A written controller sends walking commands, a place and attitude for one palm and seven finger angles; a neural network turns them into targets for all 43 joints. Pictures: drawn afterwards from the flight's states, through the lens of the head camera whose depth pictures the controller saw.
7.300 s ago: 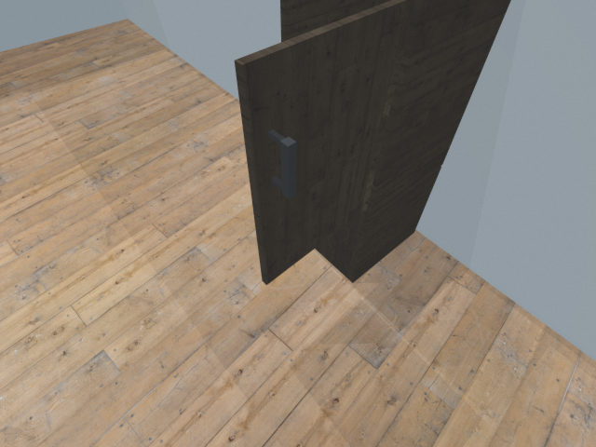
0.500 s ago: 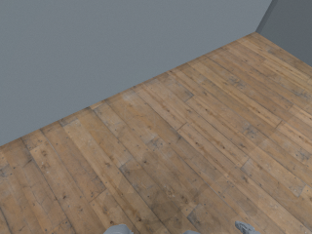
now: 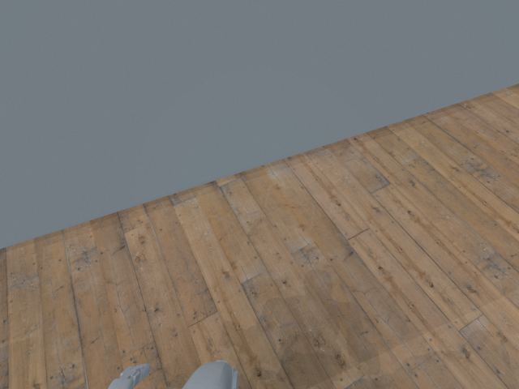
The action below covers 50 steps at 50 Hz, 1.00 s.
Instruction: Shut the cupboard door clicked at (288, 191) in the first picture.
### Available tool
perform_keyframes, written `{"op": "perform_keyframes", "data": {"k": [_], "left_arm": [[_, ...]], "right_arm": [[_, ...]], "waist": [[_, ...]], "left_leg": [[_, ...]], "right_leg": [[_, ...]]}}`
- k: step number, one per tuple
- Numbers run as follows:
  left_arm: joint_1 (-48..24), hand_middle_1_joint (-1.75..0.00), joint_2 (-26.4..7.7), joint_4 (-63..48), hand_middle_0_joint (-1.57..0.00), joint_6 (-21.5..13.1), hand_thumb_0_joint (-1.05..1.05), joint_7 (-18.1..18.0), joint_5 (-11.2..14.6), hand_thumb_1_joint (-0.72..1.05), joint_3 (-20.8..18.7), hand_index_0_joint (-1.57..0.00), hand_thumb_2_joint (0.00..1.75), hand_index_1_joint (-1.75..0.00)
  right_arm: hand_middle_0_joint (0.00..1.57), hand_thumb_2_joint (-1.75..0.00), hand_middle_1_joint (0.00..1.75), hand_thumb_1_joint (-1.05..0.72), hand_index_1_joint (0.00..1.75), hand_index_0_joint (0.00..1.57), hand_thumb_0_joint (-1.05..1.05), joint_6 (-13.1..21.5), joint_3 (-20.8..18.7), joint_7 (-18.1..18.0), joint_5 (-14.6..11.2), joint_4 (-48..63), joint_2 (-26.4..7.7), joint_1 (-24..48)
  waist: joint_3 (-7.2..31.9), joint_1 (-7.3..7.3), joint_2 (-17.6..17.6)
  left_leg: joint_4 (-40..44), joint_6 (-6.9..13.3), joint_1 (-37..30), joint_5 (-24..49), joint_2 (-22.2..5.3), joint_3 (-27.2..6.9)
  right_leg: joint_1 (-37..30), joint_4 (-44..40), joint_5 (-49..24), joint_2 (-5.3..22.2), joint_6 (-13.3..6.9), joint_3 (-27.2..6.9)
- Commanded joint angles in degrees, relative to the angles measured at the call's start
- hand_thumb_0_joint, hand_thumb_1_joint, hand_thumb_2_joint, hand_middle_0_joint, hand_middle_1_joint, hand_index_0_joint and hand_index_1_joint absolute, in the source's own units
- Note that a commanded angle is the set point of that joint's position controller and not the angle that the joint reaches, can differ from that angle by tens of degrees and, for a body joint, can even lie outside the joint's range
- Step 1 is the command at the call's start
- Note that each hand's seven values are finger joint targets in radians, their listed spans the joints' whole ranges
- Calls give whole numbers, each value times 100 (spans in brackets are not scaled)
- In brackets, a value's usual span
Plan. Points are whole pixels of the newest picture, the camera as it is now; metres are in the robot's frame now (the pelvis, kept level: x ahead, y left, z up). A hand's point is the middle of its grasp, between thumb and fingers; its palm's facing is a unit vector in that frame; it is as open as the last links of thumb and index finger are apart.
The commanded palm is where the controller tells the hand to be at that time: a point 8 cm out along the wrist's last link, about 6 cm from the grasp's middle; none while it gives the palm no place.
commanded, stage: walk to a spot facing it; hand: left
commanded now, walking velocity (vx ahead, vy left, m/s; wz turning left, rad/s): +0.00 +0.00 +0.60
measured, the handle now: out of the picture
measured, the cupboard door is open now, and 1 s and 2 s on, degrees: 92 92 92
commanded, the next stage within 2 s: none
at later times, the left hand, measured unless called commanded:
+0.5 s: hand out of the picture +0.02 +0.26 -0.17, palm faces +0.33 -0.91 -0.25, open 7.4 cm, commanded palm none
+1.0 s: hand out of the picture -0.02 +0.17 -0.16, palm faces +0.59 -0.77 -0.24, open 7.4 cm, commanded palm none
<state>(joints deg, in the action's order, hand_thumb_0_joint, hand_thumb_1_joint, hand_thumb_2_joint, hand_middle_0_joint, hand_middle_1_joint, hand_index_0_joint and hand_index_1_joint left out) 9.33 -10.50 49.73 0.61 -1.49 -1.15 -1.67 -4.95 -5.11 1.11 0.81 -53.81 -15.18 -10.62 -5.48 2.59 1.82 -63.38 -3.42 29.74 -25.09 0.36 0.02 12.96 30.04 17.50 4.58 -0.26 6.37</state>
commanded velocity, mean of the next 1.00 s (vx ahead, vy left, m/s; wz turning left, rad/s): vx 0.04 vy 0.00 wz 0.60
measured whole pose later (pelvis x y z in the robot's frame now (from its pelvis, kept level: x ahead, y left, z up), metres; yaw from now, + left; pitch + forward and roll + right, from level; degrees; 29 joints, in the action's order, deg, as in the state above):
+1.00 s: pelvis +0.05 -0.01 +0.00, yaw +38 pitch +1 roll +2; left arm 13.0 -11.0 51.6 -0.5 -0.9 -1.4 -2.1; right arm -4.9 -4.0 1.9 0.7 -53.8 -14.2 -7.3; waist -6.7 0.6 -1.5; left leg -48.0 -3.5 24.3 -24.0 -2.1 4.6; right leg 8.3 28.4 20.3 7.2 0.5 13.0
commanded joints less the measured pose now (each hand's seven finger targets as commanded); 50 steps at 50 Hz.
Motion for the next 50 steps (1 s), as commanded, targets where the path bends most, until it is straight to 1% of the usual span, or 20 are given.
{"op": "perform_keyframes", "data": {"k": [1, 7, 10, 11, 12, 13, 14, 16, 19, 24, 29, 32, 33, 34, 35, 36, 38, 40, 44, 50], "left_arm": [[369, -30, -1115, -285, -20, -132, 0, -57, -2, 90, -283, -20, 90, -30], [671, -30, -1377, -121, -20, -111, 0, -36, -54, 90, -400, -20, 90, -30], [547, -30, -1383, -97, -20, -88, 0, 14, -20, 90, -432, -20, 90, -30], [437, -30, -1344, -140, -20, -65, 0, 30, 32, 90, -431, -20, 90, -30], [407, -30, -998, -320, -20, -20, 0, 71, 75, 90, -378, -20, 90, -30], [-12, -30, -776, -566, -20, 28, 0, 59, 59, 90, -260, -20, 90, -30], [-187, -30, -950, -621, -20, 80, 0, 43, 21, 90, -280, -20, 90, -30], [-268, -30, -885, -420, -20, 111, 0, 51, -3, 90, -330, -20, 90, -30], [62, -30, -885, -221, -20, 156, 0, 108, -10, 90, -336, -20, 90, -30], [-118, -30, -835, -311, -20, 138, 0, 105, 3, 90, -297, -20, 90, -30], [-152, -30, -796, -405, -20, 88, 0, 71, 48, 90, -269, -20, 90, -30], [441, -30, -918, -284, -20, -11, 0, 26, 75, 90, -331, -20, 90, -30], [702, -30, -1299, -238, -20, -86, 0, -22, 12, 90, -418, -20, 90, -30], [749, -30, -1772, -255, -20, -118, 0, -52, -64, 90, -500, -20, 90, -30], [631, -30, -1732, -296, -20, -97, 0, -82, -19, 90, -451, -20, 90, -30], [227, -30, -1369, -372, -20, -110, 0, -88, -13, 90, -365, -20, 90, -30], [-45, -30, -1081, -413, -20, -118, 0, -64, 26, 90, -268, -20, 90, -30], [100, -30, -1005, -370, -20, -133, 0, -58, 25, 90, -251, -20, 90, -30], [635, -30, -1164, -198, -20, -143, 0, -62, -3, 90, -317, -20, 90, -30], [902, -30, -1384, 72, -20, -217, 0, 52, -65, 90, -450, -20, 90, -30]], "right_arm": [[20, -90, 30, -90, 30, 20, 0, 135, -17, 81, -9, 521, -229, 450], [20, -90, 30, -90, 30, 20, 0, 216, 70, 91, -34, 626, -154, 710], [20, -90, 30, -90, 30, 20, 0, 272, 42, 74, -15, 580, -281, 371], [20, -90, 30, -90, 30, 20, 0, 314, -21, 61, 0, 478, -519, -42], [20, -90, 30, -90, 30, 20, 0, 368, -183, 16, 52, 426, -1187, -491], [20, -90, 30, -90, 30, 20, 0, 339, -276, -60, 23, 346, -1573, -829], [20, -90, 30, -90, 30, 20, 0, 327, -247, -90, 35, 289, -1553, -845], [20, -90, 30, -90, 30, 20, 0, 370, -171, -186, 56, 474, -1180, -217], [20, -90, 30, -90, 30, 20, 0, 398, -72, -198, 45, 560, -972, 203], [20, -90, 30, -90, 30, 20, 0, 381, -103, -170, 56, 490, -1008, 17], [20, -90, 30, -90, 30, 20, 0, 325, -172, -148, 79, 509, -1022, 26], [20, -90, 30, -90, 30, 20, 0, 301, -182, -143, 14, 632, -892, 299], [20, -90, 30, -90, 30, 20, 0, 316, -152, -109, -49, 683, -593, 250], [20, -90, 30, -90, 30, 20, 0, 334, -103, -87, -60, 822, -301, 290], [20, -90, 30, -90, 30, 20, 0, 292, -166, -71, -12, 785, -599, 290], [20, -90, 30, -90, 30, 20, 0, 245, -157, -34, 25, 684, -519, 162], [20, -90, 30, -90, 30, 20, 0, 174, -131, 7, 28, 471, -445, 178], [20, -90, 30, -90, 30, 20, 0, 152, -77, 51, -3, 471, -316, 231], [20, -90, 30, -90, 30, 20, 0, 166, 27, 77, -10, 544, -178, 652], [20, -90, 30, -90, 30, 20, 0, 321, 101, 172, 9, 701, -150, 990]], "waist": [[597, -329, -1328], [754, -507, -1376], [870, -267, -1198], [1083, 4, -705], [1387, 234, 952], [1387, 408, 1511], [1320, 365, 832], [950, 117, 879], [702, -174, 656], [767, -107, 583], [846, -101, 909], [1016, -446, 565], [1204, -579, -493], [1063, -642, -2062], [944, -565, -1599], [720, -313, -1187], [541, -151, -1365], [562, -184, -1479], [708, -448, -1267], [585, -601, -1469]], "left_leg": [[345, -137, 254, 111, -196, 240], [1978, -11, -411, -33, -150, 608], [3180, 114, -1431, 808, -42, 706], [3802, 233, -2296, 1669, -200, 464], [4036, 884, -3305, 3274, -1620, -1480], [4176, 1662, -3353, 4965, -2533, -2588], [4127, 1828, -3073, 4281, -2577, -2223], [4312, 1484, -2353, 3082, -1875, -1895], [4415, 1170, -1961, 2748, -1367, -1357], [4421, 1211, -2030, 2469, -1234, -1565], [4173, 1193, -1747, 2824, -1120, -1946], [3600, 889, -968, 2604, -777, -1930], [2796, 538, -104, 1488, -300, -1486], [1307, 57, 704, -810, 534, -255], [163, 111, 426, -1039, 161, -457], [-370, 110, 447, -577, 32, -523], [-740, -45, 538, -39, -140, -258], [-410, -111, 517, 163, -150, -36], [837, -129, 236, 90, -150, 337], [2153, 109, -304, -82, -229, 685]], "right_leg": [[-997, -901, -3342, 1336, -534, -413], [-1219, -489, -3599, 1666, -631, -250], [-689, 173, -3162, 1550, -291, 102], [-131, 910, -2680, 1454, -50, 324], [1337, 2245, 69, 664, 412, 593], [2198, 3264, 2255, 208, 545, 32], [2197, 3696, 1995, 329, 437, -492], [2233, 3801, 1192, 316, 464, -650], [1912, 3530, 555, 169, 496, -643], [1635, 2544, 582, -52, 517, -586], [843, 1361, 663, -353, 433, -493], [-671, -409, -377, -367, 366, -507], [-1667, -1260, -428, 568, 160, -1405], [-1716, -1514, -1154, 2148, -515, -2878], [-861, -1440, -1547, 2505, -893, -2673], [-637, -1354, -1570, 2041, -904, -2049], [-671, -1045, -2619, 1427, -658, -1168], [-942, -945, -3370, 1246, -525, -572], [-1452, -689, -4000, 1380, -563, -299], [-1322, -908, -1952, 1818, -564, -368]]}}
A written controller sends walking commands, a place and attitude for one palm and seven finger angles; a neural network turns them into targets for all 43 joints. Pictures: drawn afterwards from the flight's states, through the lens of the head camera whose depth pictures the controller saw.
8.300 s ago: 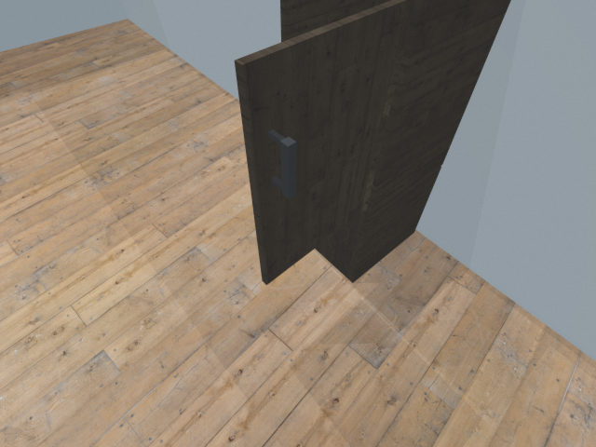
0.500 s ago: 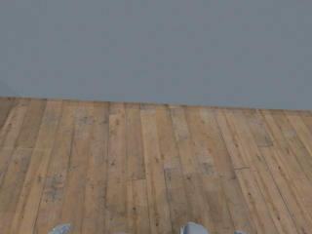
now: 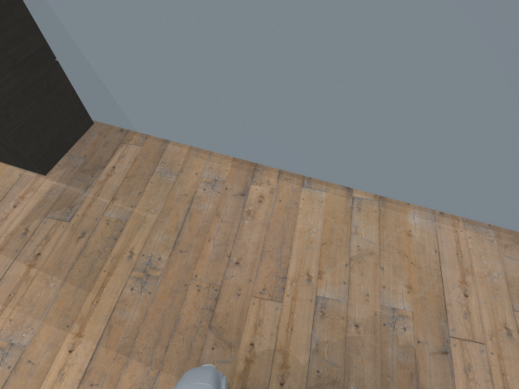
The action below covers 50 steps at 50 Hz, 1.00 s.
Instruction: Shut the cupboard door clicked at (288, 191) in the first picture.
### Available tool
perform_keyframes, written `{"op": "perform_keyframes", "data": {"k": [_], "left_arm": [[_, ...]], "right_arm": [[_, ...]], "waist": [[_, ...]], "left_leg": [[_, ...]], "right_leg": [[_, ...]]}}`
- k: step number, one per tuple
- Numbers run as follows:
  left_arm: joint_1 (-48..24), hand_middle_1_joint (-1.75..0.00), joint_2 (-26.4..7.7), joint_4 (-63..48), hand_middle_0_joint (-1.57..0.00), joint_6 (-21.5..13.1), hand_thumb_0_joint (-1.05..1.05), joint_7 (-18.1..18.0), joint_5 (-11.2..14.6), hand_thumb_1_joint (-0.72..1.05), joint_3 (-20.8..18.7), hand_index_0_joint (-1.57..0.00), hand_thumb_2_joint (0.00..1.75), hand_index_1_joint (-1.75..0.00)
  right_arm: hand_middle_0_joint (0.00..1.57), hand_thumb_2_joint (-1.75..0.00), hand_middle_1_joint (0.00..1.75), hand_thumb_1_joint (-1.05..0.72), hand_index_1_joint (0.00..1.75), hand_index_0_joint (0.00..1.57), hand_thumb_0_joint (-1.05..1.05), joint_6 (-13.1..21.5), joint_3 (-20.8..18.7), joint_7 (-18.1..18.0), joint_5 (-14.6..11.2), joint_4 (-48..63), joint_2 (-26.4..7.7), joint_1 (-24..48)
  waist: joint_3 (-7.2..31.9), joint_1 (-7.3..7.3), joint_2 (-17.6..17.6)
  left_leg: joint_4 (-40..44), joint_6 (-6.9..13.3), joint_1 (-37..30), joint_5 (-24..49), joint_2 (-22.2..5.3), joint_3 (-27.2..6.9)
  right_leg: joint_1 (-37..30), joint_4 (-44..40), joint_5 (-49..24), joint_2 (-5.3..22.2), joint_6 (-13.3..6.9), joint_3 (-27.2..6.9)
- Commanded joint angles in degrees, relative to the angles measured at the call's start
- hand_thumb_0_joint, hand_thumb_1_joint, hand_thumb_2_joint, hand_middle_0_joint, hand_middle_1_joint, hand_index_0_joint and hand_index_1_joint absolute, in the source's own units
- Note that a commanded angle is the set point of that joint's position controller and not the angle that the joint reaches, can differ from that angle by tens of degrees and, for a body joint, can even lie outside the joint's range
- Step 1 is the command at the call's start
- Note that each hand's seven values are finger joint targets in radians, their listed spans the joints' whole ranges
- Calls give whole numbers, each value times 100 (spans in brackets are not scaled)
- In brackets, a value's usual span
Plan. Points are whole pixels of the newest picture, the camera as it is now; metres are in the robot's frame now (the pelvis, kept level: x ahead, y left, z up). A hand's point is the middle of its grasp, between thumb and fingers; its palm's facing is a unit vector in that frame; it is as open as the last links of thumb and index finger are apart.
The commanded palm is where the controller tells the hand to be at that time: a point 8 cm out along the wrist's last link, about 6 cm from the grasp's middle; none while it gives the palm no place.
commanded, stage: walk to a spot facing it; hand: left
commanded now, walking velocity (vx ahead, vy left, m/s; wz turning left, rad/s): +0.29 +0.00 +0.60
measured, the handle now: out of the picture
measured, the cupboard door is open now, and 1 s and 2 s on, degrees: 92 92 92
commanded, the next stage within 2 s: turn to face it in 1.80 s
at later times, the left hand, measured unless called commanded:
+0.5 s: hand (140, 320) +0.24 +0.24 -0.15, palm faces +0.17 -0.96 -0.21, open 7.4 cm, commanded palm none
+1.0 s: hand (158, 353) +0.19 +0.20 -0.18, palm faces +0.56 -0.81 -0.20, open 7.3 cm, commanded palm none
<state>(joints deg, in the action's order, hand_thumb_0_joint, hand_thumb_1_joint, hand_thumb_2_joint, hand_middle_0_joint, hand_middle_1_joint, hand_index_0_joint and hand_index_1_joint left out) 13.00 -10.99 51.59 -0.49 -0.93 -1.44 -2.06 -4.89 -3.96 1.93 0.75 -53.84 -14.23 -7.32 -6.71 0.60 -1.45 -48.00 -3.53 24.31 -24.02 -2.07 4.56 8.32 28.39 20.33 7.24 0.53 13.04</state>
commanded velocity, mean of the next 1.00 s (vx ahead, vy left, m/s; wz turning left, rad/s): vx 0.34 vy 0.00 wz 0.46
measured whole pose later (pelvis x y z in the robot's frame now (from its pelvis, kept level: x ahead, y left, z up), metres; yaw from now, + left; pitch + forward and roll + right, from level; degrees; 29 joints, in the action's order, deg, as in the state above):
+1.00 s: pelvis +0.34 +0.08 -0.01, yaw +31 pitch +1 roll +0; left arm 23.7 -11.5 62.1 -3.9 -0.1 -1.6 -2.4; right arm 0.4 -2.5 2.7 1.5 -53.3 -12.4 -1.4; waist -4.6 -3.0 -1.6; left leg -37.6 2.0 28.7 -13.8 -2.8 8.6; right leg -2.4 22.7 23.7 7.6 4.3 20.6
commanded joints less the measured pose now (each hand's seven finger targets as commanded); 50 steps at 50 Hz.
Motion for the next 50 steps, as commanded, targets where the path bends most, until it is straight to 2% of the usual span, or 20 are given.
{"op": "perform_keyframes", "data": {"k": [1, 3, 4, 5, 6, 8, 11, 14, 22, 25, 26, 27, 28, 29, 31, 33, 36, 45, 48, 50], "left_arm": [[466, -30, -1382, -86, -20, -122, 0, 24, -31, 90, -422, -20, 90, -30], [243, -30, -1420, -94, -20, -140, 0, 88, 25, 90, -454, -20, 90, -30], [132, -30, -1215, -167, -20, -137, 0, 134, 71, 90, -421, -20, 90, -30], [-232, -30, -762, -510, -20, -148, 0, 225, 106, 90, -276, -20, 90, -30], [-959, -30, -869, -793, -20, -103, 0, 201, 42, 90, -238, -20, 90, -30], [-1063, -30, -831, -718, -20, -111, 0, 174, 27, 90, -300, -20, 90, -30], [-479, -30, -828, -319, -20, -19, 0, 285, -23, 90, -298, -20, 90, -30], [-486, -30, -759, -318, -20, -16, 0, 295, 2, 90, -255, -20, 90, -30], [-1266, -30, -686, -637, -20, -99, 0, 335, 35, 90, -185, -20, 90, -30], [-544, -30, -792, -427, -20, -178, 0, 315, 31, 90, -269, -20, 90, -30], [239, -30, -995, -198, -20, -247, 0, 285, 12, 90, -358, -20, 90, -30], [1177, -30, -1591, 51, -20, -325, 0, 207, -52, 90, -520, -20, 90, -30], [1514, -30, -1927, 110, -20, -292, 0, 157, -16, 90, -560, -20, 90, -30], [1132, -30, -1644, 9, -20, -273, 0, 114, 20, 90, -500, -20, 90, -30], [384, -30, -987, -76, -20, -296, 0, 64, 7, 90, -343, -20, 90, -30], [183, -30, -614, -85, -20, -384, 0, 73, 21, 90, -228, -20, 90, -30], [289, -30, -570, 82, -20, -479, 0, 56, 2, 90, -210, -20, 90, -30], [1057, -30, -723, 664, -20, -500, 0, 57, -22, 90, -146, -20, 90, -30], [976, -30, -943, 680, -20, -470, 0, 74, -11, 90, -167, -20, 90, -30], [771, -30, -1001, 665, -20, -430, 0, 103, 44, 90, -163, -20, 90, -30]], "right_arm": [[20, -90, 30, -90, 30, 20, 0, 351, -10, 87, 20, 689, -279, 573], [20, -90, 30, -90, 30, 20, 0, 445, -43, 48, 59, 519, -436, -117], [20, -90, 30, -90, 30, 20, 0, 504, -156, 1, 77, 314, -847, -838], [20, -90, 30, -90, 30, 20, 0, 555, -342, -55, 132, 199, -1575, -1545], [20, -90, 30, -90, 30, 20, 0, 535, -358, -149, 68, 25, -1675, -1941], [20, -90, 30, -90, 30, 20, 0, 587, -246, -226, 65, 206, -1314, -1341], [20, -90, 30, -90, 30, 20, 0, 727, -99, -249, 60, 313, -908, -642], [20, -90, 30, -90, 30, 20, 0, 803, -95, -245, 21, 197, -935, -855], [20, -90, 30, -90, 30, 20, 0, 789, -141, -212, 69, -40, -910, -1098], [20, -90, 30, -90, 30, 20, 0, 765, -136, -221, 62, -62, -874, -914], [20, -90, 30, -90, 30, 20, 0, 781, -118, -216, 24, -42, -746, -828], [20, -90, 30, -90, 30, 20, 0, 830, -59, -169, -47, 55, -371, -929], [20, -90, 30, -90, 30, 20, 0, 826, -28, -187, -75, 201, -246, -1035], [20, -90, 30, -90, 30, 20, 0, 829, -47, -159, -28, 237, -410, -766], [20, -90, 30, -90, 30, 20, 0, 741, -79, -109, 22, 111, -310, -409], [20, -90, 30, -90, 30, 20, 0, 612, -43, -50, 63, 7, -102, -518], [20, -90, 30, -90, 30, 20, 0, 507, -17, 25, 64, -10, 85, -511], [20, -90, 30, -90, 30, 20, 0, 602, 141, 168, 69, 396, 211, 737], [20, -90, 30, -90, 30, 20, 0, 666, 134, 104, 81, 313, 31, 375], [20, -90, 30, -90, 30, 20, 0, 689, 16, 29, 138, -32, -354, -852]], "waist": [[672, -312, -1014], [949, 112, -602], [1340, 517, 303], [1489, 860, 2178], [1343, 991, 1453], [863, 622, 778], [407, 101, 974], [570, 41, 614], [380, 183, 867], [551, -198, 781], [844, -555, 347], [1608, -922, -1089], [1953, -877, -1907], [1359, -786, -1286], [688, -411, -1064], [638, -150, -753], [663, -26, -616], [381, -307, -673], [479, -43, -795], [1008, 602, -443]], "left_leg": [[896, 169, -5, -127, 54, 330], [1832, 329, -1360, 458, 291, 524], [2396, 634, -2727, 606, -172, -276], [2798, 1425, -3724, 1253, -1927, -2990], [2984, 1875, -3687, 1910, -2311, -3450], [3176, 1691, -2530, 1095, -1887, -2903], [3437, 1256, -1774, 1381, -1224, -1886], [3391, 1342, -1976, 2222, -1089, -1577], [3248, 1298, -1820, 2248, -951, -1508], [2575, 1083, -1126, 2059, -765, -1453], [1576, 895, -477, 1962, -466, -1262], [-169, 572, 647, 733, 171, -613], [-1751, 467, 1193, -1205, 438, -490], [-2376, 506, 1533, -800, 4, -721], [-2644, 415, 1459, 254, -404, -762], [-2397, 290, 1110, 737, -504, -605], [-1769, 192, 1225, 1040, -494, -389], [686, 394, 1113, 1211, -237, 243], [1101, 635, 144, 817, 155, 628], [1607, 832, -1993, 1171, 349, 622]], "right_leg": [[-726, -666, -2065, 1591, -611, -955], [-69, 309, -2179, 1341, -327, -432], [928, 1795, -1902, 1005, -23, -72], [3001, 3567, 1306, -10, 422, 16], [3741, 4268, 1525, -45, 322, -873], [3525, 4319, 773, 211, 283, -1270], [3070, 3961, -230, 143, 364, -1285], [2958, 3334, -479, 78, 429, -1234], [2127, 1152, -827, -275, 443, -848], [501, 379, -1061, -521, 320, -751], [-838, 42, -1082, -367, 217, -999], [-2431, -436, -515, 1054, -205, -2500], [-2415, -1279, -82, 2322, -632, -4067], [-1894, -1456, 308, 2202, -770, -3888], [-588, -1539, -56, 1759, -524, -2788], [-72, -1573, -1022, 1473, -414, -1670], [-238, -1701, -1633, 1345, -493, -935], [-1265, -1374, -3417, 1316, -511, -117], [-1157, -638, -4786, 1363, -488, 145], [-42, 1140, -4618, 1114, -254, 420]]}}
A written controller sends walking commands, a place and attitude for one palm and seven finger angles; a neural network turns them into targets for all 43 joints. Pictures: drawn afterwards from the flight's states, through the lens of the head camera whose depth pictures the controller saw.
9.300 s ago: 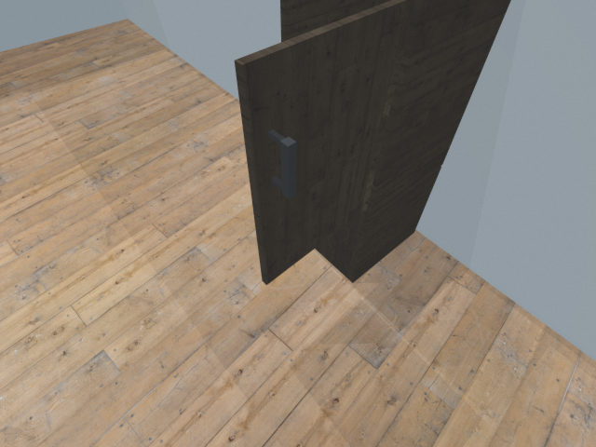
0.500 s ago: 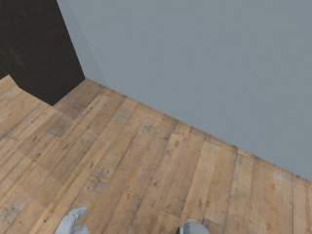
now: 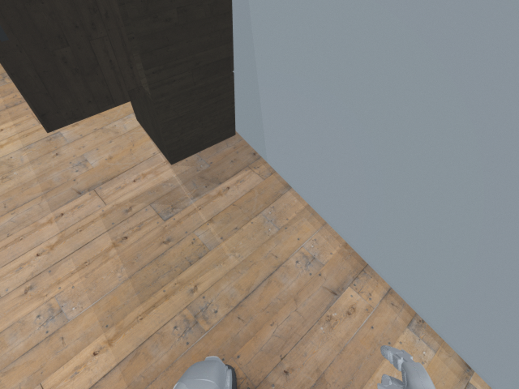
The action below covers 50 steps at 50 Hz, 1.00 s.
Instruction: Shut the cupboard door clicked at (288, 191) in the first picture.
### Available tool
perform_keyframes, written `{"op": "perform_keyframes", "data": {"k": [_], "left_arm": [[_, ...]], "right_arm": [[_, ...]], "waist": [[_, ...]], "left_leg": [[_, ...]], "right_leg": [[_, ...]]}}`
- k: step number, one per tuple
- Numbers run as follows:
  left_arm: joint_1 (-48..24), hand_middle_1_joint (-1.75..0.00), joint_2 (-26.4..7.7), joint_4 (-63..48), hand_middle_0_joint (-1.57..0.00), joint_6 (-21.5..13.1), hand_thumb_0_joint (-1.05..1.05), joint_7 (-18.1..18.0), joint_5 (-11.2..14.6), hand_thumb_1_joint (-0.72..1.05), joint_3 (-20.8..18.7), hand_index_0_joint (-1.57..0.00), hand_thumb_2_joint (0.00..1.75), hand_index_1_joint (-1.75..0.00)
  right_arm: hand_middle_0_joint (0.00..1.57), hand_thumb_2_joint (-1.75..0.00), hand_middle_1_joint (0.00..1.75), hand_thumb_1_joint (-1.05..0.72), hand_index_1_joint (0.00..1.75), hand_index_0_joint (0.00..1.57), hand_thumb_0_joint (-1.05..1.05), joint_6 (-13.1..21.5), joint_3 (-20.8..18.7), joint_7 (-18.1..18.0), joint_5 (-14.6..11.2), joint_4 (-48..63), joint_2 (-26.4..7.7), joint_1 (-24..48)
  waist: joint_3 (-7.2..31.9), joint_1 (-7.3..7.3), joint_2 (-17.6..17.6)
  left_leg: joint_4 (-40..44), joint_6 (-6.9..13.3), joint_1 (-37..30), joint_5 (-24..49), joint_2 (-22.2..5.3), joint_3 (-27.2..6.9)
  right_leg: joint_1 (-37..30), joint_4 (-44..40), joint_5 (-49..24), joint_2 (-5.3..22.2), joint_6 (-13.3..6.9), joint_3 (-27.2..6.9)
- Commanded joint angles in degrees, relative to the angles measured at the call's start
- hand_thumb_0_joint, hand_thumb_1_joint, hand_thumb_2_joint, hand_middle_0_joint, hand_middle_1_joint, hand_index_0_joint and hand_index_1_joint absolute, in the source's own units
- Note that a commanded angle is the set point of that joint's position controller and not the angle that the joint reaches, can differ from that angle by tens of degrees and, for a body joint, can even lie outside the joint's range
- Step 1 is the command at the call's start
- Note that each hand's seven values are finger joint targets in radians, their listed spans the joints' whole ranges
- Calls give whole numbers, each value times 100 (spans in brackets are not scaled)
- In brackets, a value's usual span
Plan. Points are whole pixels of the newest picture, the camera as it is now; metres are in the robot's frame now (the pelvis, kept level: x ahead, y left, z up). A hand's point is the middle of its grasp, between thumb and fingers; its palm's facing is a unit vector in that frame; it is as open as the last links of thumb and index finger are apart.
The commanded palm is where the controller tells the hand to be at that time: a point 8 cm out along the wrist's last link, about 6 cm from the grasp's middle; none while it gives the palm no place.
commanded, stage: walk to a spot facing it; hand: left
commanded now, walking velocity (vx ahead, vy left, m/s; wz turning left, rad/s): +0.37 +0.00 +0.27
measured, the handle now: out of the picture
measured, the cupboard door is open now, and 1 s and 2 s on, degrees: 92 92 92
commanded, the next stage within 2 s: turn to face it in 0.80 s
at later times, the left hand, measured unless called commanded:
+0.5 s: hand (178, 263) +0.35 +0.21 -0.15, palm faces +0.01 -0.99 -0.15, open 7.4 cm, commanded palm none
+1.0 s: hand (184, 249) +0.39 +0.21 -0.17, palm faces +0.28 -0.94 -0.19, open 7.3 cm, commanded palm none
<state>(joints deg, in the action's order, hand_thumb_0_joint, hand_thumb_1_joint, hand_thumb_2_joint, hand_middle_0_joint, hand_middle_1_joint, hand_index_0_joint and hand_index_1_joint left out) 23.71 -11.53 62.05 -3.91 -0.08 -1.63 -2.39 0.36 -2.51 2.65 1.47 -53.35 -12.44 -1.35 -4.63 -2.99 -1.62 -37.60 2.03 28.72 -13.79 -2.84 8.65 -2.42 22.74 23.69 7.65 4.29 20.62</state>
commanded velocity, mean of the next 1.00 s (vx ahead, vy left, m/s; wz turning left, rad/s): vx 0.28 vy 0.00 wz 0.24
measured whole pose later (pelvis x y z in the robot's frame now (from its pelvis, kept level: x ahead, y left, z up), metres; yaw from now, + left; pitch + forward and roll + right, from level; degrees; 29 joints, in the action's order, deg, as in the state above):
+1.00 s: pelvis +0.45 +0.03 +0.00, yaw +14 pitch +0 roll -1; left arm 17.9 -11.5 62.0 -3.8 -0.7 -1.3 -2.9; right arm 0.1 -3.0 1.0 1.0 -57.3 -12.0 -6.6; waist -4.3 -0.6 -1.6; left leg -40.7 -0.2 30.1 -13.2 -3.9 6.8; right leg 1.9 24.2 21.4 3.7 1.0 15.2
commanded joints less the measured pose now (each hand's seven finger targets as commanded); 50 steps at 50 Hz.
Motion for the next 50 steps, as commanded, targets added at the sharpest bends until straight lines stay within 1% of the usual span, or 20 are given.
{"op": "perform_keyframes", "data": {"k": [1, 2, 3, 5, 6, 9, 14, 17, 25, 27, 29, 30, 31, 32, 34, 35, 38, 42, 47, 50], "left_arm": [[-249, -30, -744, -559, -20, -68, 0, 82, 100, 90, -110, -20, 90, -30], [-408, -30, -500, -854, -20, -69, 0, 128, 124, 90, -36, -20, 90, -30], [-883, -30, -675, -973, -20, -35, 0, 63, 123, 90, -73, -20, 90, -30], [-987, -30, -450, -876, -20, 8, 0, 37, 71, 90, -82, -20, 90, -30], [-724, -30, -354, -673, -20, 80, 0, 66, 19, 90, -93, -20, 90, -30], [-325, -30, -186, -460, -20, 229, 0, 116, -27, 90, -83, -20, 90, -30], [-1038, -30, -185, -674, -20, 294, 0, 136, -11, 90, -121, -20, 90, -30], [-1541, -30, -151, -816, -20, 290, 0, 162, 8, 90, -88, -20, 90, -30], [-2665, -30, -167, -1222, -20, 200, 0, 208, 54, 90, -3, -20, 90, -30], [-2372, -30, -247, -1197, -20, 165, 0, 200, 58, 90, -19, -20, 90, -30], [-1075, -30, -455, -807, -20, 72, 0, 159, 43, 90, -113, -20, 90, -30], [-87, -30, -819, -512, -20, 12, 0, 93, -8, 90, -235, -20, 90, -30], [722, -30, -1313, -289, -20, 0, 0, 29, 1, 90, -382, -20, 90, -30], [634, -30, -1355, -281, -20, 18, 0, 9, 111, 90, -365, -20, 90, -30], [-361, -30, -774, -472, -20, -12, 0, -49, 112, 90, -196, -20, 90, -30], [-712, -30, -554, -534, -20, -12, 0, -67, 105, 90, -144, -20, 90, -30], [-808, -30, -276, -490, -20, -139, 0, -57, 69, 90, -58, -20, 90, -30], [-611, -30, -301, -384, -20, -174, 0, -52, 65, 90, -113, -20, 90, -30], [-453, -30, -660, -265, -20, -89, 0, -70, 35, 90, -145, -20, 90, -30], [-599, -30, -945, -336, -20, -6, 0, -71, 55, 90, -209, -20, 90, -30]], "right_arm": [[20, -90, 30, -90, 30, 20, 0, 182, -299, -127, 116, -219, -1217, -2317], [20, -90, 30, -90, 30, 20, 0, 217, -413, -229, 57, -310, -1714, -2788], [20, -90, 30, -90, 30, 20, 0, 178, -418, -313, -44, -375, -1684, -2613], [20, -90, 30, -90, 30, 20, 0, 272, -284, -354, -44, -123, -1177, -1743], [20, -90, 30, -90, 30, 20, 0, 313, -188, -360, -38, -94, -890, -1435], [20, -90, 30, -90, 30, 20, 0, 436, -61, -368, -68, -248, -496, -1470], [20, -90, 30, -90, 30, 20, 0, 477, -90, -394, -80, -484, -395, -2019], [20, -90, 30, -90, 30, 20, 0, 484, -38, -421, -69, -624, -345, -2307], [20, -90, 30, -90, 30, 20, 0, 451, 9, -461, 39, -1043, -404, -3085], [20, -90, 30, -90, 30, 20, 0, 441, 13, -469, 39, -1114, -496, -3033], [20, -90, 30, -90, 30, 20, 0, 431, -13, -468, -21, -1127, -577, -2872], [20, -90, 30, -90, 30, 20, 0, 449, -25, -419, -104, -1027, -469, -2771], [20, -90, 30, -90, 30, 20, 0, 484, -3, -417, -182, -876, -232, -2919], [20, -90, 30, -90, 30, 20, 0, 471, -16, -404, -186, -802, -335, -2577], [20, -90, 30, -90, 30, 20, 0, 367, -61, -350, -121, -697, -72, -1935], [20, -90, 30, -90, 30, 20, 0, 270, -42, -333, -79, -719, 67, -1958], [20, -90, 30, -90, 30, 20, 0, 100, 2, -258, -31, -809, 325, -2311], [20, -90, 30, -90, 30, 20, 0, 50, -22, -143, -22, -546, 377, -1611], [20, -90, 30, -90, 30, 20, 0, 70, 6, -72, -33, -154, 138, -643], [20, -90, 30, -90, 30, 20, 0, 53, -62, -111, 4, -182, -247, -1119]], "waist": [[1517, 1313, 660], [1894, 1358, 1642], [1632, 1259, 709], [768, 758, 258], [495, 520, 559], [339, 261, 952], [175, 329, 510], [-3, 401, 655], [-239, 714, 594], [-92, 520, 607], [529, -75, 397], [1182, -459, -114], [1862, -574, -1212], [1722, -498, -747], [370, -70, -284], [65, 198, -220], [337, 513, -504], [263, 411, -510], [184, 252, -611], [524, 615, -539]], "left_leg": [[863, 698, -3925, 161, -738, -1505], [1654, 1328, -4710, 990, -2072, -3794], [1903, 1449, -4434, 1294, -2257, -3789], [2088, 1117, -2775, 986, -1899, -2944], [2286, 865, -2159, 812, -1601, -2353], [2533, 578, -1820, 1362, -984, -1396], [2787, 604, -2324, 1677, -980, -1342], [2762, 522, -2612, 2308, -956, -1188], [2390, 672, -3176, 3247, -1231, -1122], [1955, 650, -3190, 4132, -1215, -1016], [458, 406, -2695, 4733, -903, -859], [-894, 214, -1383, 3718, -531, -670], [-2862, -107, 217, -854, 480, -365], [-3883, -27, 495, -1820, 278, -900], [-3791, -37, 670, -957, -214, -1148], [-3557, -74, 446, -745, -372, -1165], [-2553, -236, 35, -360, -383, -875], [-1507, -342, 165, 176, -320, -490], [-401, -251, 77, 77, -104, -184], [295, -106, -1172, 292, 309, 106]], "right_leg": [[2398, 3411, -2742, 504, -323, -264], [3852, 5108, 734, -289, -139, -846], [4249, 5697, 642, -154, -284, -1728], [4220, 5689, -65, 201, -262, -1908], [3869, 5383, -432, 335, -220, -2024], [3471, 4662, -1020, 183, -161, -1923], [4031, 3888, -1692, 118, -124, -1916], [4195, 3315, -1967, 26, -168, -1822], [3688, 1724, -1482, -281, -532, -1590], [3004, 1355, -1145, -501, -677, -1457], [1095, 781, -1492, -755, -830, -1366], [-776, 777, -1955, -56, -1109, -2234], [-2132, 283, -3004, 1721, -1826, -4557], [-1571, -189, -3219, 2035, -2033, -4796], [325, -640, -2755, 1569, -1608, -3702], [1021, -803, -2615, 1407, -1406, -3102], [1323, -955, -3084, 996, -1149, -1880], [1113, -943, -3546, 891, -1095, -1340], [510, -347, -4637, 1110, -1002, -1137], [674, 984, -5424, 1054, -732, -787]]}}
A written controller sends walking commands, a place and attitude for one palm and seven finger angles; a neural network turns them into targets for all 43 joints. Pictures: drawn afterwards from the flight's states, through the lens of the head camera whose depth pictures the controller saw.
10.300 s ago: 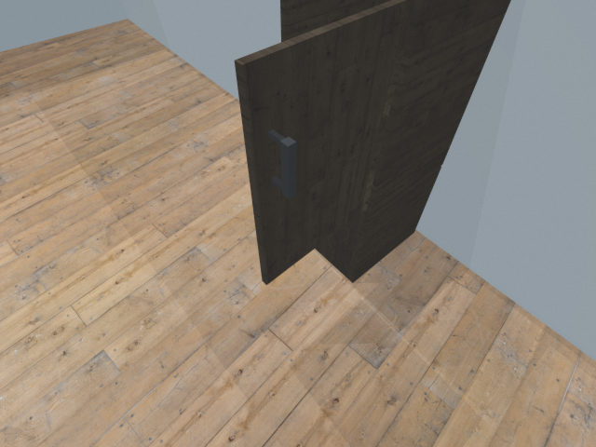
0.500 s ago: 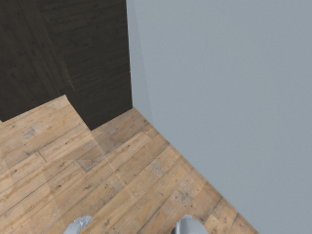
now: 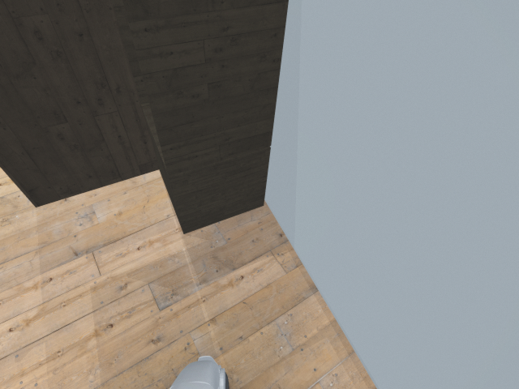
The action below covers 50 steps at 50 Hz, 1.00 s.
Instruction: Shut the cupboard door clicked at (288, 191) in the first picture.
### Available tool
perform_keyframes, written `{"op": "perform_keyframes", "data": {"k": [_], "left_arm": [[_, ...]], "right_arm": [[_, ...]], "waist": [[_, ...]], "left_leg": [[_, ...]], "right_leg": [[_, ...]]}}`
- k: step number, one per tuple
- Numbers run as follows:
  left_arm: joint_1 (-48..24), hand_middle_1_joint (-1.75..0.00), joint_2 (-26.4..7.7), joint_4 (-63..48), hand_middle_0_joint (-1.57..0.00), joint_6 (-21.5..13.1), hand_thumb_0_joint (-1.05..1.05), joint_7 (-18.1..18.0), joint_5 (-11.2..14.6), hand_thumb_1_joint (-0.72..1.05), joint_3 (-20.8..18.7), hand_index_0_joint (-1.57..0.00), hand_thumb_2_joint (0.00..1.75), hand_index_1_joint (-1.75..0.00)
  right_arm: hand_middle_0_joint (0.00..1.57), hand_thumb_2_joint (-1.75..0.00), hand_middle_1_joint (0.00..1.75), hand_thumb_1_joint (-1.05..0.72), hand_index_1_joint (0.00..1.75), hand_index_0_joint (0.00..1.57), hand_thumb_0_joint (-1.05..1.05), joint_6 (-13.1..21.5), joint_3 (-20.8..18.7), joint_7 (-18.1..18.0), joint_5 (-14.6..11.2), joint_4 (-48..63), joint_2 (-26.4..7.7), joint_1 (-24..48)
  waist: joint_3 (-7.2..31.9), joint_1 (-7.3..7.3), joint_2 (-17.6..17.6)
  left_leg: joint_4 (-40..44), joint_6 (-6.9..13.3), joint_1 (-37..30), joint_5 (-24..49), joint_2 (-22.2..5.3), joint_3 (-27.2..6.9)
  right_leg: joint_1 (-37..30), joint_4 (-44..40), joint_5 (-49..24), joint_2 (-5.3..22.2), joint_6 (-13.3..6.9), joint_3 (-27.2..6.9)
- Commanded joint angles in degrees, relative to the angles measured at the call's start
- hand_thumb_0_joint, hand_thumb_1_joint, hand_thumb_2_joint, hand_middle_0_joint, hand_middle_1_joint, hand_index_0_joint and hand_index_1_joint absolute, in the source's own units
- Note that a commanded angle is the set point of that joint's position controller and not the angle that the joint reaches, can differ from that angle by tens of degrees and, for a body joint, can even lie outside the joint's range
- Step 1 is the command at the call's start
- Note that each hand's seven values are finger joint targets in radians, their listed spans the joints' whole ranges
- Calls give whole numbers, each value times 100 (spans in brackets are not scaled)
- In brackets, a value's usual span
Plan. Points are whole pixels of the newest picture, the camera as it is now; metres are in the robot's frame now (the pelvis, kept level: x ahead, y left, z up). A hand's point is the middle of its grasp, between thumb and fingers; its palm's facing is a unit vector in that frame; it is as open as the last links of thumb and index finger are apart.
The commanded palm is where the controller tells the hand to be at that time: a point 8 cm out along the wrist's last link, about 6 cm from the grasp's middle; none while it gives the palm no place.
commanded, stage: turn to face it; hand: left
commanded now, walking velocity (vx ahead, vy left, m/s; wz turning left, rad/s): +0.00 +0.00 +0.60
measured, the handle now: out of the picture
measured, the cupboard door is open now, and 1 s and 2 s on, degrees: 92 92 92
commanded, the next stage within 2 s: take the last steps up to it in 0.82 s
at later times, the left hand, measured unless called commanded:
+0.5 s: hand (133, 362) +0.17 +0.23 -0.16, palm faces +0.23 -0.94 -0.23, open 7.4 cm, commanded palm none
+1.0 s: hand out of the picture +0.04 +0.18 -0.19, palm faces +0.49 -0.84 -0.22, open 7.4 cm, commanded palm none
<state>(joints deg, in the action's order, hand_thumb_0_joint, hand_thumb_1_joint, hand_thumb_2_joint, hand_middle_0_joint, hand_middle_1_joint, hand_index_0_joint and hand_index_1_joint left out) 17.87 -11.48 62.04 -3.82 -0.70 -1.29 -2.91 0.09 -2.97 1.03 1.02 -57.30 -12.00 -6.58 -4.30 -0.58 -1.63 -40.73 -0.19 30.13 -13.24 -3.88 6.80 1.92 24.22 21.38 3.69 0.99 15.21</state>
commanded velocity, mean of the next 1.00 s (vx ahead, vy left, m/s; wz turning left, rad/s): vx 0.03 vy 0.01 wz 0.43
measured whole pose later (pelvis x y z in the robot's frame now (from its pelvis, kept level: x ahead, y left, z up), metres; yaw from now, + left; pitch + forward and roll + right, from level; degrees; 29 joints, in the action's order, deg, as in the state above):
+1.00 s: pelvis +0.13 +0.00 -0.01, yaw +28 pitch +0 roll +1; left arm 16.8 -13.1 56.8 1.1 -1.1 -0.7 -2.3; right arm -1.3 -2.4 0.1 0.9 -54.5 -12.9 -5.0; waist -5.4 -1.2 -3.6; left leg -33.9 1.5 17.3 -15.4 0.6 3.9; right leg 14.0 43.8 27.9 7.1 2.5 6.2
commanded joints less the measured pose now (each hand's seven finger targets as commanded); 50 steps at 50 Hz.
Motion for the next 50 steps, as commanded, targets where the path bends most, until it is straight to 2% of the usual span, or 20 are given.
{"op": "perform_keyframes", "data": {"k": [1, 2, 3, 5, 9, 17, 21, 27, 28, 29, 30, 31, 33, 35, 40, 45, 47, 48, 49, 50], "left_arm": [[-40, -30, -960, -407, -20, 31, 0, -1, 52, 90, -157, -20, 90, -30], [80, -30, -719, -594, -20, 78, 0, 43, 129, 90, -146, -20, 90, -30], [-128, -30, -587, -845, -20, 109, 0, 32, 154, 90, -66, -20, 90, -30], [-575, -30, -609, -1118, -20, 240, 0, -21, 79, 90, -97, -20, 90, -30], [-10, -30, -539, -810, -20, 466, 0, 28, -14, 90, -174, -20, 90, -30], [-675, -30, -581, -1294, -20, 526, 0, -22, -7, 90, -184, -20, 90, -30], [-1070, -30, -574, -1526, -20, 479, 0, -46, 15, 90, -148, -20, 90, -30], [-470, -30, -680, -1470, -20, 394, 0, -111, 88, 90, -170, -20, 90, -30], [-253, -30, -895, -1410, -20, 347, 0, -141, 75, 90, -216, -20, 90, -30], [-150, -30, -1321, -1390, -20, 304, 0, -179, -3, 90, -305, -20, 90, -30], [-208, -30, -1512, -1421, -20, 308, 0, -173, -36, 90, -303, -20, 90, -30], [-359, -30, -1354, -1471, -20, 312, 0, -182, -7, 90, -238, -20, 90, -30], [-794, -30, -946, -1490, -20, 288, 0, -176, 26, 90, -137, -20, 90, -30], [-670, -30, -883, -1438, -20, 279, 0, -163, 38, 90, -128, -20, 90, -30], [41, -30, -1074, -1126, -20, 259, 0, -147, -10, 90, -163, -20, 90, -30], [-44, -30, -1197, -949, -20, 290, 0, -104, 0, 90, -187, -20, 90, -30], [-163, -30, -996, -1012, -20, 293, 0, -68, 105, 90, -131, -20, 90, -30], [-188, -30, -632, -1149, -20, 315, 0, -33, 138, 90, -51, -20, 90, -30], [-494, -30, -602, -1275, -20, 383, 0, -56, 74, 90, -25, -20, 90, -30], [-645, -30, -644, -1350, -20, 428, 0, -27, 23, 90, -51, -20, 90, -30]], "right_arm": [[20, -90, 30, -90, 30, 20, 0, 86, -88, 28, 81, 101, -560, -1146], [20, -90, 30, -90, 30, 20, 0, 129, -232, -24, 149, 79, -1232, -1670], [20, -90, 30, -90, 30, 20, 0, 123, -295, -113, 46, 74, -1701, -1865], [20, -90, 30, -90, 30, 20, 0, 76, -254, -185, 1, 358, -1558, -1172], [20, -90, 30, -90, 30, 20, 0, 90, -104, -212, 21, 662, -1042, -102], [20, -90, 30, -90, 30, 20, 0, -27, -250, -158, 35, 696, -1127, -418], [20, -90, 30, -90, 30, 20, 0, -64, -304, -170, 58, 641, -1104, -686], [20, -90, 30, -90, 30, 20, 0, -131, -343, -180, -12, 732, -1023, -482], [20, -90, 30, -90, 30, 20, 0, -121, -325, -151, -63, 764, -872, -449], [20, -90, 30, -90, 30, 20, 0, -106, -284, -118, -116, 845, -552, -439], [20, -90, 30, -90, 30, 20, 0, -124, -306, -106, -60, 922, -619, -349], [20, -90, 30, -90, 30, 20, 0, -172, -310, -72, -11, 874, -688, -378], [20, -90, 30, -90, 30, 20, 0, -303, -315, -45, 8, 609, -646, -487], [20, -90, 30, -90, 30, 20, 0, -307, -253, -13, -12, 628, -542, -368], [20, -90, 30, -90, 30, 20, 0, -244, -99, -7, -42, 637, -373, 138], [20, -90, 30, -90, 30, 20, 0, -154, -36, -47, -48, 507, -435, -45], [20, -90, 30, -90, 30, 20, 0, -39, -115, -96, 14, 354, -918, -646], [20, -90, 30, -90, 30, 20, 0, 1, -241, -132, 57, 301, -1429, -1039], [20, -90, 30, -90, 30, 20, 0, -70, -254, -173, 41, 245, -1574, -1192], [20, -90, 30, -90, 30, 20, 0, -76, -222, -187, 61, 309, -1468, -1110]], "waist": [[856, 659, -171], [1440, 817, 1258], [1888, 837, 1717], [913, 552, 287], [520, -36, 1026], [749, 137, 685], [865, 283, 889], [1139, -27, 949], [1251, -131, 461], [1203, -190, -946], [923, -201, -1301], [717, -94, -768], [411, 174, -974], [379, 108, -1053], [606, -205, -938], [651, -4, -1141], [1092, 334, -142], [1350, 494, 1510], [1241, 537, 1509], [789, 501, 1050]], "left_leg": [[1005, 216, -2330, 1046, 341, 77], [1161, 860, -3536, 2868, -1083, -1831], [1628, 1603, -3797, 4357, -2131, -3442], [2037, 1688, -2423, 2360, -2094, -3291], [2417, 944, -1148, 956, -943, -1939], [2393, 1034, -1657, 375, -833, -2513], [2055, 1059, -2060, 1365, -785, -2758], [1407, 729, -1479, 2226, -399, -2826], [1032, 471, -838, 1545, -151, -2628], [70, 10, 295, -430, 577, -1603], [-1210, -208, 446, -2135, 868, -961], [-2068, -177, 315, -1981, 640, -1077], [-2725, -297, 408, -1368, 416, -1007], [-2540, -357, 477, -1175, 350, -783], [-927, -375, -16, -1269, 417, -349], [870, -214, -1394, -417, 620, -86], [1635, 123, -3000, 1579, -81, -698], [1725, 937, -3674, 3068, -1483, -2475], [1935, 1443, -3279, 2774, -1868, -2700], [2173, 1536, -2928, 1326, -1869, -2659]], "right_leg": [[730, 1923, -4512, 1306, -212, -139], [2067, 3638, -1147, 475, 182, -20], [2905, 4980, 1695, -33, 254, -774], [3267, 5348, 1198, 262, 227, -1367], [2735, 4623, -40, 309, 290, -1544], [2948, 3463, -57, 113, 424, -1591], [2757, 2645, 259, -75, 401, -1595], [796, 296, -632, -368, 229, -1537], [-139, -372, -1097, 48, 122, -1913], [-840, -759, -1657, 1433, -320, -3183], [-209, -712, -2824, 2490, -969, -3648], [284, -572, -3155, 2308, -1164, -3151], [475, -446, -3540, 1550, -932, -2364], [211, -314, -4217, 1363, -807, -1825], [-478, 71, -5215, 1349, -746, -1575], [128, 633, -4927, 1212, -529, -1356], [1181, 1721, -3441, 878, -85, -998], [2418, 2924, 501, 176, 218, -723], [2693, 3656, 1809, 72, 157, -1152], [3004, 4048, 1585, 169, 109, -1308]]}}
